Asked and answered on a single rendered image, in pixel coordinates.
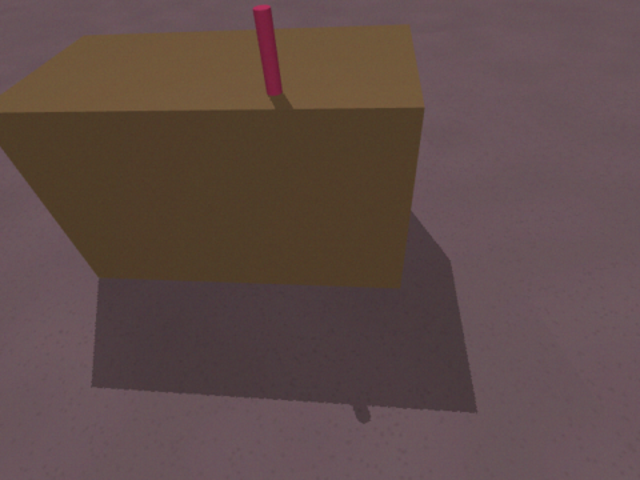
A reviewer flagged can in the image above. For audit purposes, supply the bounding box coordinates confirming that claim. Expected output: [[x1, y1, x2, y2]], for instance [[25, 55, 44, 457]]
[[253, 5, 282, 96]]

